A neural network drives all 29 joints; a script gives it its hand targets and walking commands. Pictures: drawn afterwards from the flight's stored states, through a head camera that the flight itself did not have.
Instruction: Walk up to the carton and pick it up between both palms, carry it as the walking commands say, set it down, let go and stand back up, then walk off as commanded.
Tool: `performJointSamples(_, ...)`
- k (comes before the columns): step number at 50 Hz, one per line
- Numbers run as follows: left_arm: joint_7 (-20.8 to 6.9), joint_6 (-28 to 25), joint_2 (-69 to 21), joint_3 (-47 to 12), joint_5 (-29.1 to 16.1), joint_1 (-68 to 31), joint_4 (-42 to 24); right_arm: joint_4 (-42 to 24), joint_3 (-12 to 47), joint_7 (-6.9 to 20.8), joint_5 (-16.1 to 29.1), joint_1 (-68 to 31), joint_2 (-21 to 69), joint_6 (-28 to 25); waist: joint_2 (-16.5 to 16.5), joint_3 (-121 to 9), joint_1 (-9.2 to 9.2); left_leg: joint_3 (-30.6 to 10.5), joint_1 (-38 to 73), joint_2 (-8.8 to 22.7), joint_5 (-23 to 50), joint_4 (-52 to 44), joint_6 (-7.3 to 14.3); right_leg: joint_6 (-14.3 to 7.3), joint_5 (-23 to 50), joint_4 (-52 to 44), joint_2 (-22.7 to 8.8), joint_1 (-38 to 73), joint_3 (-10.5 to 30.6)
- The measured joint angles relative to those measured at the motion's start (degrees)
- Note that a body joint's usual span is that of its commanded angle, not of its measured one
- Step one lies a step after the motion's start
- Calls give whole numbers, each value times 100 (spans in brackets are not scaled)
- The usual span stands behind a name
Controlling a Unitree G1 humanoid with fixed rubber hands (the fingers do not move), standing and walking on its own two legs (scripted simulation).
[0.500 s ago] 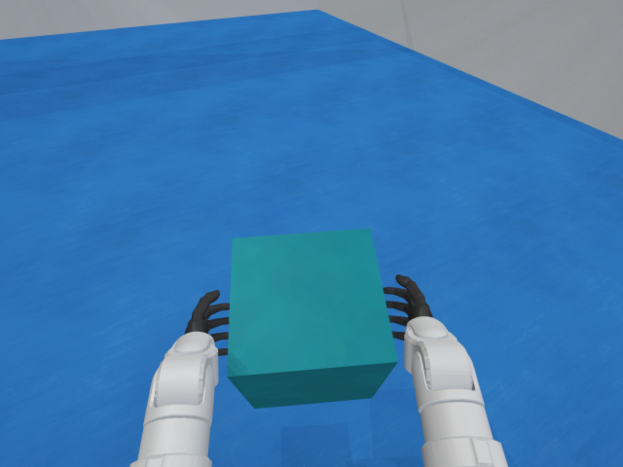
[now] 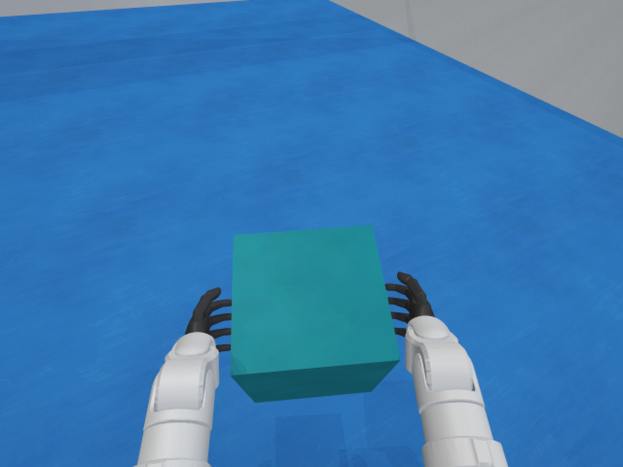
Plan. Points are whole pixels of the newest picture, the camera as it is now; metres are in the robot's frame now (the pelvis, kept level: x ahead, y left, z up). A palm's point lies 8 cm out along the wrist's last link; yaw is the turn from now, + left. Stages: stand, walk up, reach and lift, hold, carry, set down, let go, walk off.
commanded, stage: carry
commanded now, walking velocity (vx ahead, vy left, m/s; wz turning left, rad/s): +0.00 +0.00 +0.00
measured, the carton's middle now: (309, 320) +0.36 +0.01 -0.06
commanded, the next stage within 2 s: none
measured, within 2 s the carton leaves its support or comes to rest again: neither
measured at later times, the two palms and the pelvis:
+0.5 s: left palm (191, 346) +0.26 +0.17 +0.02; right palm (413, 333) +0.28 -0.12 +0.04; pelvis -0.01 +0.01 +0.00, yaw +0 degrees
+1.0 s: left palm (192, 343) +0.26 +0.17 +0.02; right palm (413, 329) +0.29 -0.13 +0.04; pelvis +0.00 +0.01 +0.00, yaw +0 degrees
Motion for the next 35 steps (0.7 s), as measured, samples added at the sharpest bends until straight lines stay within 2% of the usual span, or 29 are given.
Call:
performJointSamples(6,91,116,-1,-63,-16,-26,-231,-66,-97,-24,76,-165,35,64,111,32,-59,31,-54,-36,29,-7,53,49,-11,79,-45,-94,19)
performJointSamples(10,52,148,-3,-15,21,-34,-151,4,-55,9,68,-84,16,60,190,-37,-67,13,-50,-44,48,-19,76,65,12,39,-49,-69,-2)
performJointSamples(17,9,85,-9,112,115,-84,115,164,1,47,15,-61,12,95,74,-60,-15,13,-5,-51,114,-117,67,63,63,-17,-51,-46,-2)
performJointSamples(25,23,93,-8,5,31,-85,6,171,-130,4,-10,-120,26,45,86,10,-27,27,-63,-47,180,-172,93,76,125,-49,-49,-121,9)
performJointSamples(32,107,122,-14,34,-82,-131,-207,-159,-9,-54,143,-34,5,129,97,27,-62,44,-70,-82,201,-217,113,100,115,-24,-84,-160,21)
performJointSamples(35,77,45,-18,81,33,-161,-93,-40,-37,-2,108,-95,20,95,60,-26,-64,52,-48,-102,205,-239,108,96,83,12,-105,-163,27)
